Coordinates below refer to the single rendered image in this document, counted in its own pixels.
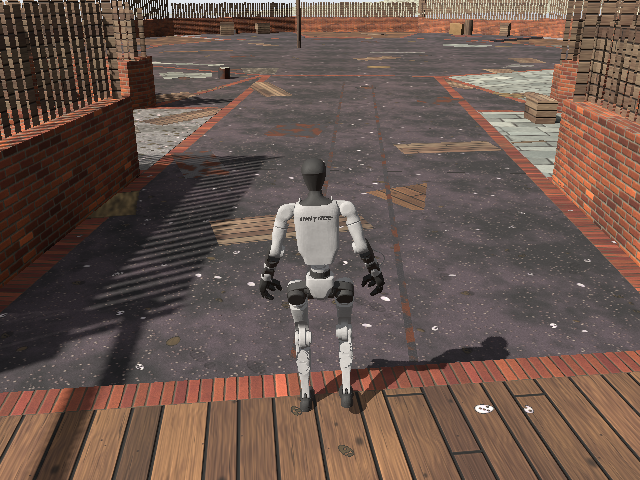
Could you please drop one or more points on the left robot thigh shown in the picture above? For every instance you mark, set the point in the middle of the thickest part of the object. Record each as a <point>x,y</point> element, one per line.
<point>298,301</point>

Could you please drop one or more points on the robot left hand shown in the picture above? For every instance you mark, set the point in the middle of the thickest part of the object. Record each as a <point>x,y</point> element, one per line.
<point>269,285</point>

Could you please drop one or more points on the left robot upper arm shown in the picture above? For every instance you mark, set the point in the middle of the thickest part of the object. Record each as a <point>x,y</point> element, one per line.
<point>285,213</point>

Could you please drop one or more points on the robot right hand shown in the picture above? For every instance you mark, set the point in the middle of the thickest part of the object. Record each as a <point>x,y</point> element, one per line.
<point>379,280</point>

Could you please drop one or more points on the right robot upper arm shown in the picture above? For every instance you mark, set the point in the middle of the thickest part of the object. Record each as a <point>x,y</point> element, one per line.
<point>348,209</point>

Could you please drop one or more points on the robot right shin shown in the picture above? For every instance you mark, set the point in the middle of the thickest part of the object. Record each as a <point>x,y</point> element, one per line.
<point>345,359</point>

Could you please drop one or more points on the robot left forearm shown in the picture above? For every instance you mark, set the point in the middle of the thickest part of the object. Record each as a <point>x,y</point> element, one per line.
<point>269,266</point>

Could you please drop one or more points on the robot right forearm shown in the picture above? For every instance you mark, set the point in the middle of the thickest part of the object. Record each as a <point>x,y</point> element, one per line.
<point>370,261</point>

